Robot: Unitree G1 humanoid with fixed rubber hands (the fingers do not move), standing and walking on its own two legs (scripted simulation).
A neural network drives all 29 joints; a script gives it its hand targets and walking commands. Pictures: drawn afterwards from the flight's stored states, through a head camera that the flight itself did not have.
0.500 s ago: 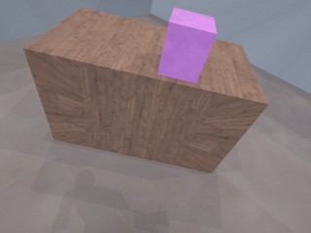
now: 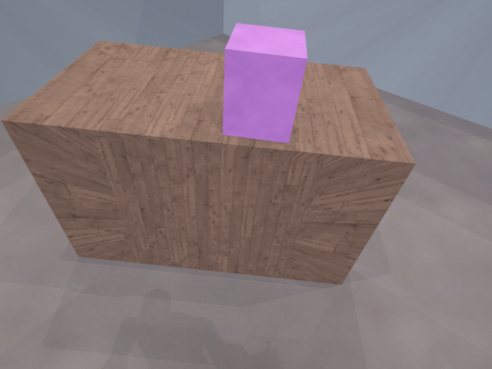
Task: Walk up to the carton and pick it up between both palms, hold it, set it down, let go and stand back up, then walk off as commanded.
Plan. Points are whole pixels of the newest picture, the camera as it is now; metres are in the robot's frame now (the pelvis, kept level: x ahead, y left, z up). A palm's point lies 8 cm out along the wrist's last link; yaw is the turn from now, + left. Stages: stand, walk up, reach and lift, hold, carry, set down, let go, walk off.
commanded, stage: walk up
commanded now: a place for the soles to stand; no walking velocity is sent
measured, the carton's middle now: (263, 83) +0.87 -0.02 +0.08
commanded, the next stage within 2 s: none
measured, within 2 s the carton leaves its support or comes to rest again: neither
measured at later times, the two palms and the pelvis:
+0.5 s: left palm out of the picture +0.10 +0.22 -0.10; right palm out of the picture +0.11 -0.40 -0.12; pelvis +0.08 -0.09 -0.01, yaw -2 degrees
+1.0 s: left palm out of the picture +0.09 +0.34 -0.14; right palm out of the picture +0.11 -0.28 -0.06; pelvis +0.07 +0.04 +0.01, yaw -2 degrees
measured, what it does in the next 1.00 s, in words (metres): steps on the spot: right foot, then left foot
